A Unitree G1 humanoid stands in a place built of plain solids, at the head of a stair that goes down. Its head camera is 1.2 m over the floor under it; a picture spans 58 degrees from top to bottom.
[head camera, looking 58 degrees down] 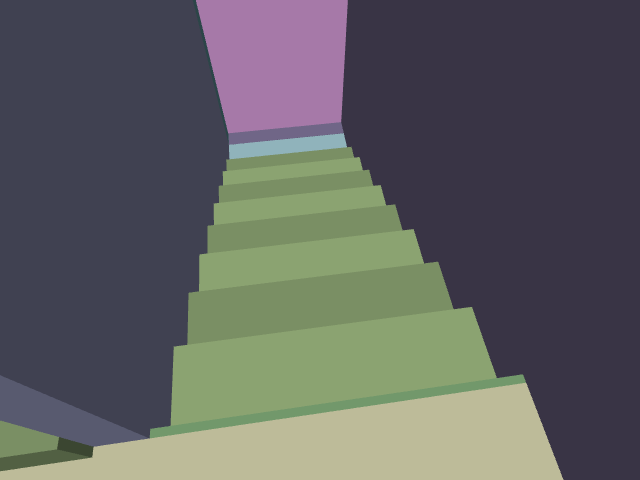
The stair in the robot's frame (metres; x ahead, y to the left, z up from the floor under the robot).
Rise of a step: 0.17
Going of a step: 0.27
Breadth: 1.00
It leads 8 degrees to the left of straight ahead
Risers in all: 9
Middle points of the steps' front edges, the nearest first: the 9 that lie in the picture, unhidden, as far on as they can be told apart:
0.25 -0.06 0.00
0.52 -0.02 -0.17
0.79 0.02 -0.34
1.06 0.05 -0.51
1.33 0.09 -0.67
1.60 0.13 -0.84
1.87 0.17 -1.01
2.14 0.20 -1.18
2.41 0.24 -1.35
